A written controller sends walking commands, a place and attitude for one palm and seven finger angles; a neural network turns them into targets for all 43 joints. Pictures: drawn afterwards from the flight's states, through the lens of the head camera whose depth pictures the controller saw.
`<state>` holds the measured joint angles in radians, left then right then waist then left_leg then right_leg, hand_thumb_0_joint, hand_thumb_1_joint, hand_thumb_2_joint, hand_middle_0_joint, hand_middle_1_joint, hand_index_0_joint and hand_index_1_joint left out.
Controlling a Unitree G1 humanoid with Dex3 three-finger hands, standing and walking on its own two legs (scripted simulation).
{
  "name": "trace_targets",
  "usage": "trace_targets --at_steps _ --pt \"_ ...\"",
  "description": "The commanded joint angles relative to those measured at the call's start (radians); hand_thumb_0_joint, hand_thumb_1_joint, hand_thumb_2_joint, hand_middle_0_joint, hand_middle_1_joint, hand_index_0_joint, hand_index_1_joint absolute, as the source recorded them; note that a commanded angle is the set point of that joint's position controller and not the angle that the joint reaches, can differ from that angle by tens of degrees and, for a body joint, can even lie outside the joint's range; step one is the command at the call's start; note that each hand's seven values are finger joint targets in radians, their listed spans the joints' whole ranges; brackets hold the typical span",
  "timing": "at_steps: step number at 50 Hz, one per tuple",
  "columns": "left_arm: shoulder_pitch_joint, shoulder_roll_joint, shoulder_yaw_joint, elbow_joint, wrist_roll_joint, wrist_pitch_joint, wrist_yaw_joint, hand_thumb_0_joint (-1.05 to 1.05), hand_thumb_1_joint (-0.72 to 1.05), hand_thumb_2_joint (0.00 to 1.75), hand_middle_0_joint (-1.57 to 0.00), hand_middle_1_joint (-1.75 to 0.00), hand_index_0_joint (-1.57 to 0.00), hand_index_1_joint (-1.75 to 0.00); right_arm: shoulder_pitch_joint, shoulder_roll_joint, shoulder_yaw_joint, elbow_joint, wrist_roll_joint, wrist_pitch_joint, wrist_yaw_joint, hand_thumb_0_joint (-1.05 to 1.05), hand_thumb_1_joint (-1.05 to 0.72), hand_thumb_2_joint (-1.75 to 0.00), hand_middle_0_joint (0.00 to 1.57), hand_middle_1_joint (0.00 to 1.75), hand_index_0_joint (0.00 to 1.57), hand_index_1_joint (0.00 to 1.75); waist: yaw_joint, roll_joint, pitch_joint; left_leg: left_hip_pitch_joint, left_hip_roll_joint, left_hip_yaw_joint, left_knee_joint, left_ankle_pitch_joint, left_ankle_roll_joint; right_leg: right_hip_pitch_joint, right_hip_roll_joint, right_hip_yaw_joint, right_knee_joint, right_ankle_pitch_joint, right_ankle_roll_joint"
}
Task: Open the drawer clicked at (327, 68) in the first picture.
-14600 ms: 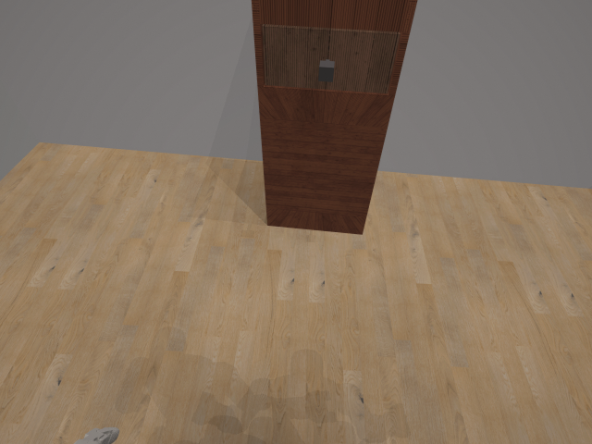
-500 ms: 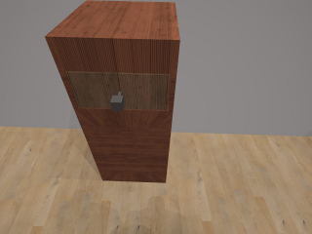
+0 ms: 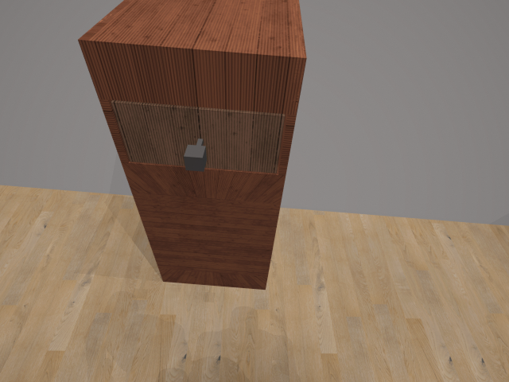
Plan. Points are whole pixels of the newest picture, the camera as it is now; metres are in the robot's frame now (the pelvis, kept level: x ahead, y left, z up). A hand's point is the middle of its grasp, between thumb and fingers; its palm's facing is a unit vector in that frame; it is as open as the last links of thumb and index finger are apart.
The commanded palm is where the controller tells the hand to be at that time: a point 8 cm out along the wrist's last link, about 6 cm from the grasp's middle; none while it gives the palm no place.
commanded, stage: look again from close up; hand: left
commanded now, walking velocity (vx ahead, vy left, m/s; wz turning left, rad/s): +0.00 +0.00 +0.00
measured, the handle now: (197, 152) +0.59 +0.17 +0.01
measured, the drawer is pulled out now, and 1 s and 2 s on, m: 0.00 0.00 0.00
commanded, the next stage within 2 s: shuffle to correct the standing spot in 0.34 s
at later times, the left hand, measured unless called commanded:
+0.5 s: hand out of the picture +0.01 +0.15 -0.17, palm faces +0.02 -0.99 -0.14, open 7.4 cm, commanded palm none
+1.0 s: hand out of the picture +0.05 +0.13 -0.17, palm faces +0.02 -0.98 -0.19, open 7.4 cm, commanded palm none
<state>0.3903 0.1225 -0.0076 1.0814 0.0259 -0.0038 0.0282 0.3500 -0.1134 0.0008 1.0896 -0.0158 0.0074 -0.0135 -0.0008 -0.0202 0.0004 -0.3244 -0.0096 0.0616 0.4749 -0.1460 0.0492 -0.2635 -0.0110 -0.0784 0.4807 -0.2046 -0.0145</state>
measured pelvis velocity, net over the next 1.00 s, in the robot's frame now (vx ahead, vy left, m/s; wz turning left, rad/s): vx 0.06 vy -0.03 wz -0.02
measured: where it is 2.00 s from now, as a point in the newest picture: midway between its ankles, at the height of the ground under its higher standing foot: outside the picture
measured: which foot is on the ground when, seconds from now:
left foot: down 0.00-1.00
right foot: down 0.00-1.00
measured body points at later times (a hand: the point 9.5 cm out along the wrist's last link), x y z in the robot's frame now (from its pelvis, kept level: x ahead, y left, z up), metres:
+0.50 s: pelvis +0.03 +0.00 +0.00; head +0.03 +0.01 +0.45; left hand +0.01 +0.20 -0.16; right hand +0.01 -0.22 -0.15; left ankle +0.08 +0.09 -0.74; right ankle +0.04 -0.11 -0.74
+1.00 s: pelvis +0.06 -0.03 +0.00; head +0.08 -0.03 +0.45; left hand +0.05 +0.19 -0.16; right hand +0.06 -0.25 -0.16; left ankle +0.08 +0.09 -0.74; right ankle +0.04 -0.11 -0.74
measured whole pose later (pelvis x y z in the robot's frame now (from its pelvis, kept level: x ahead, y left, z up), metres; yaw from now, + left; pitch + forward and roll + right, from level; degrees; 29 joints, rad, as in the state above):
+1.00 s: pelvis +0.06 -0.03 +0.00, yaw -1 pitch +0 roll +1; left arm 0.32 0.13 0.00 1.05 0.02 -0.01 0.05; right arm 0.26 -0.15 -0.01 1.09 -0.01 0.01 -0.03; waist 0.01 -0.01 0.04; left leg -0.25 0.01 0.07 0.47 -0.22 0.01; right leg -0.20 0.01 -0.06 0.50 -0.30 -0.04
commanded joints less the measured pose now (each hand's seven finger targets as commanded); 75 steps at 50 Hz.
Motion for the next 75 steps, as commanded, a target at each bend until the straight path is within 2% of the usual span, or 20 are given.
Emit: trace_targets --at_steps 1,22,26,29,32,35,37,43,50,51,52,53,54,56,58,60,63,67,73,75 --pt "0.076 0.066 0.018 -0.026 -0.003 -0.015 0.008 0.00 0.90 0.90 -0.20 -0.30 -0.20 -0.30 0.047 -0.107 -0.020 -0.037 -0.003 -0.021 -0.010 0.00 -0.90 -0.90 0.20 0.30 0.20 0.30 0.001 0.026 0.089 -0.056 0.117 -0.167 -0.177 -0.322 -0.002 -0.039 -0.078 0.125 -0.126 -0.206 -0.028" --pt "0.057 0.068 0.012 -0.018 -0.008 -0.025 0.011 0.00 0.90 0.90 -0.20 -0.30 -0.20 -0.30 0.024 -0.100 -0.009 -0.013 0.002 -0.035 -0.012 0.00 -0.90 -0.90 0.20 0.30 0.20 0.30 0.003 0.026 0.074 0.019 0.117 -0.138 -0.179 -0.156 -0.012 0.024 -0.091 0.116 -0.139 -0.035 -0.026" --pt "0.063 0.066 0.019 -0.016 -0.001 -0.019 0.003 0.00 0.90 0.90 -0.20 -0.30 -0.20 -0.30 0.039 -0.118 -0.018 -0.006 -0.005 -0.030 -0.012 0.00 -0.90 -0.90 0.20 0.30 0.20 0.30 0.001 0.032 0.071 0.018 0.138 -0.163 -0.198 -0.357 0.004 -0.007 -0.064 0.093 -0.100 -0.208 -0.032" --pt "0.080 0.057 0.026 -0.024 0.004 -0.017 -0.007 0.00 0.90 0.90 -0.20 -0.30 -0.20 -0.30 0.030 -0.131 -0.029 -0.014 -0.009 -0.029 -0.012 0.00 -0.90 -0.90 0.20 0.30 0.20 0.30 0.007 0.063 0.108 -0.029 0.167 -0.199 -0.233 -0.458 0.028 -0.021 -0.042 0.070 -0.052 -0.233 -0.038" --pt "0.096 0.045 0.021 -0.019 0.002 -0.026 -0.004 0.00 0.90 0.90 -0.20 -0.30 -0.20 -0.30 0.017 -0.111 -0.022 -0.019 -0.002 -0.039 -0.013 0.00 -0.90 -0.90 0.20 0.30 0.20 0.30 0.019 0.056 0.114 -0.027 0.152 -0.172 -0.196 -0.298 0.025 0.015 -0.062 0.092 -0.066 -0.083 -0.039" --pt "0.090 0.055 0.012 -0.007 -0.010 -0.038 0.008 0.00 0.90 0.90 -0.20 -0.30 -0.20 -0.30 0.026 -0.073 -0.004 -0.007 0.005 -0.049 -0.018 0.00 -0.90 -0.90 0.20 0.30 0.20 0.30 0.006 -0.028 0.079 0.053 0.106 -0.087 -0.097 0.068 -0.005 0.049 -0.098 0.140 -0.112 0.165 -0.036" --pt "0.080 0.066 0.012 -0.012 -0.014 -0.041 0.016 0.00 0.90 0.90 -0.20 -0.30 -0.20 -0.30 0.031 -0.077 -0.001 0.001 0.008 -0.050 -0.024 0.00 -0.90 -0.90 0.20 0.30 0.20 0.30 0.001 -0.014 0.030 0.115 0.113 -0.080 -0.082 0.188 -0.013 0.077 -0.108 0.133 -0.097 0.312 -0.028" --pt "0.052 0.103 0.032 -0.052 -0.011 -0.024 0.029 0.00 0.90 0.90 -0.20 -0.30 -0.20 -0.30 0.007 -0.096 -0.016 -0.020 0.010 -0.027 -0.023 0.00 -0.90 -0.90 0.20 0.30 0.20 0.30 0.006 0.000 -0.006 0.124 0.112 -0.064 -0.038 0.210 -0.021 0.091 -0.131 0.146 -0.045 0.370 -0.037" --pt "-0.004 0.108 0.035 -0.071 -0.008 -0.015 0.025 0.00 0.90 0.90 -0.20 -0.30 -0.20 -0.30 -0.030 -0.094 -0.019 -0.036 0.007 -0.013 -0.016 0.00 -0.90 -0.90 0.20 0.30 0.20 0.30 0.002 -0.015 0.019 0.103 0.106 -0.065 -0.042 0.071 -0.025 0.042 -0.131 0.161 -0.077 0.183 -0.047" --pt "0.081 0.143 0.034 -0.037 -0.005 -0.027 0.054 0.00 0.90 0.90 -0.20 -0.30 -0.20 -0.30 -0.161 -0.145 -0.028 -0.118 0.016 -0.021 -0.011 0.00 -0.90 -0.90 0.20 0.30 0.20 0.30 0.052 -0.001 0.078 0.053 0.102 -0.032 0.148 -0.061 -0.055 0.018 -0.186 0.272 -0.122 0.484 0.001" --pt "-0.007 0.194 0.033 -0.099 -0.002 -0.038 0.043 0.00 0.90 0.90 -0.20 -0.30 -0.20 -0.30 -0.080 -0.090 -0.028 -0.136 0.012 -0.002 0.000 0.00 -0.90 -0.90 0.20 0.30 0.20 0.30 -0.021 -0.065 0.011 0.021 0.058 -0.042 0.188 -0.232 -0.049 0.017 -0.244 0.304 -0.161 0.197 -0.057" --pt "-0.049 0.183 0.034 -0.127 0.000 -0.041 0.038 0.00 0.90 0.90 -0.20 -0.30 -0.20 -0.30 -0.070 -0.106 -0.029 -0.139 0.006 0.003 0.006 0.00 -0.90 -0.90 0.20 0.30 0.20 0.30 -0.023 -0.043 0.018 0.027 0.064 -0.045 0.207 -0.242 -0.047 -0.038 -0.234 0.301 -0.181 -0.001 -0.110" --pt "-0.077 0.191 0.036 -0.144 -0.001 -0.045 0.037 0.00 0.90 0.90 -0.20 -0.30 -0.20 -0.30 -0.045 -0.100 -0.029 -0.138 0.004 0.000 0.010 0.00 -0.90 -0.90 0.20 0.30 0.20 0.30 -0.046 -0.005 0.019 0.055 0.056 -0.041 0.170 -0.191 -0.047 -0.060 -0.211 0.279 -0.165 -0.033 -0.127" --pt "-0.099 0.185 0.038 -0.153 -0.010 -0.044 0.031 0.00 0.90 0.90 -0.20 -0.30 -0.20 -0.30 -0.004 -0.107 -0.020 -0.134 0.000 -0.012 0.012 0.00 -0.90 -0.90 0.20 0.30 0.20 0.30 -0.048 0.055 0.018 0.104 0.066 -0.062 0.043 -0.107 -0.028 -0.059 -0.142 0.195 -0.088 -0.053 -0.094" --pt "-0.094 0.163 0.029 -0.147 -0.012 -0.027 0.024 0.00 0.90 0.90 -0.20 -0.30 -0.20 -0.30 -0.039 -0.134 -0.018 -0.146 -0.003 -0.019 0.008 0.00 -0.90 -0.90 0.20 0.30 0.20 0.30 -0.020 0.091 0.064 0.044 0.102 -0.123 -0.037 -0.109 -0.006 -0.048 -0.082 0.154 -0.064 -0.148 -0.059" --pt "-0.084 0.153 0.024 -0.139 -0.010 -0.019 0.019 0.00 0.90 0.90 -0.20 -0.30 -0.20 -0.30 -0.050 -0.151 -0.014 -0.152 -0.005 -0.023 0.005 0.00 -0.90 -0.90 0.20 0.30 0.20 0.30 -0.004 0.056 0.099 -0.017 0.118 -0.154 -0.090 -0.132 0.012 -0.006 -0.056 0.122 -0.045 -0.131 -0.043" --pt "-0.074 0.151 0.017 -0.131 -0.013 -0.018 0.014 0.00 0.90 0.90 -0.20 -0.30 -0.20 -0.30 -0.060 -0.169 -0.009 -0.145 -0.004 -0.029 0.001 0.00 -0.90 -0.90 0.20 0.30 0.20 0.30 0.006 -0.002 0.067 0.010 0.114 -0.150 -0.108 -0.118 0.012 0.033 -0.062 0.123 -0.049 -0.087 -0.034" --pt "-0.086 0.163 0.017 -0.123 -0.014 -0.016 0.010 0.00 0.90 0.90 -0.20 -0.30 -0.20 -0.30 -0.056 -0.177 -0.001 -0.117 -0.004 -0.036 -0.001 0.00 -0.90 -0.90 0.20 0.30 0.20 0.30 0.009 0.031 0.042 0.047 0.114 -0.145 -0.119 -0.050 0.012 0.061 -0.068 0.118 -0.047 -0.033 -0.028" --pt "-0.088 0.169 0.015 -0.092 -0.016 -0.019 0.010 0.00 0.90 0.90 -0.20 -0.30 -0.20 -0.30 -0.053 -0.179 0.004 -0.074 -0.001 -0.042 -0.007 0.00 -0.90 -0.90 0.20 0.30 0.20 0.30 0.006 0.017 -0.009 0.126 0.115 -0.117 -0.093 0.095 0.006 0.092 -0.085 0.119 -0.049 0.073 -0.021" --pt "-0.092 0.170 0.014 -0.082 -0.014 -0.017 0.011 0.00 0.90 0.90 -0.20 -0.30 -0.20 -0.30 -0.052 -0.176 0.004 -0.059 0.001 -0.043 -0.009 0.00 -0.90 -0.90 0.20 0.30 0.20 0.30 0.005 0.025 0.009 0.132 0.117 -0.114 -0.094 0.127 0.005 0.090 -0.083 0.117 -0.049 0.090 -0.020"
